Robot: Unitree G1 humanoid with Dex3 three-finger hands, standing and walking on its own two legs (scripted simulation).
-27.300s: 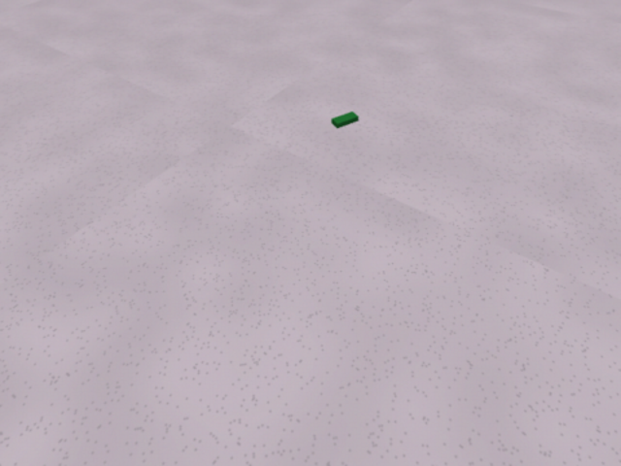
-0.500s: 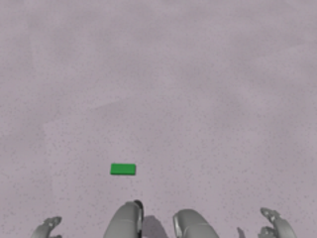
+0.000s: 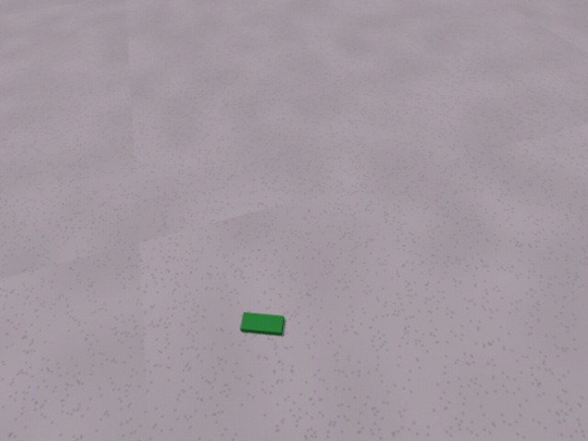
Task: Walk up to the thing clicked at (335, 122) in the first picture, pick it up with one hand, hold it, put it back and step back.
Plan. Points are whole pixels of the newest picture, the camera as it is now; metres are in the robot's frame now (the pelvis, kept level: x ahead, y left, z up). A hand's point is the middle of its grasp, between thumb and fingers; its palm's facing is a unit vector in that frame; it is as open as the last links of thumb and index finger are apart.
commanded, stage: walk up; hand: left
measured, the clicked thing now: (262, 323) +0.56 +0.20 -0.75
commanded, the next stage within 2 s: none
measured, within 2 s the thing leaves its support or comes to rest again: neither
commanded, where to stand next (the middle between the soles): +0.17 -0.02 m, yaw -2 degrees
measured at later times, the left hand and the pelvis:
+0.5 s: hand out of the picture +0.11 +0.22 -0.14, palm faces -0.01 -0.92 -0.38, open 7.4 cm; pelvis +0.01 -0.03 -0.01, yaw +2 degrees
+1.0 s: hand out of the picture +0.10 +0.27 -0.15, palm faces -0.06 -0.93 -0.36, open 7.4 cm; pelvis +0.02 +0.01 +0.00, yaw +0 degrees
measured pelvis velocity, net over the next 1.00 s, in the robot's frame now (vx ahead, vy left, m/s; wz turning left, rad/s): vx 0.02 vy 0.01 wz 0.00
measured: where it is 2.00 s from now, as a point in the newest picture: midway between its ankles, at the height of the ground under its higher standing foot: outside the picture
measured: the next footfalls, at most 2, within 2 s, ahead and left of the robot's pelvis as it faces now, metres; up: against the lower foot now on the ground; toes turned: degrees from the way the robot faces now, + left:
right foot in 0.34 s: +0.15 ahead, -0.15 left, +0.00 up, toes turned -2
left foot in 0.66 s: +0.04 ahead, +0.11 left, +0.00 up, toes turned +2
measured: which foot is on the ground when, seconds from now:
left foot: down 0.00-0.36, up 0.38-0.64, down 0.66-1.00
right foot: down 0.00-0.04, up 0.06-0.32, down 0.34-0.72, up 0.74-0.94, down 0.96-1.00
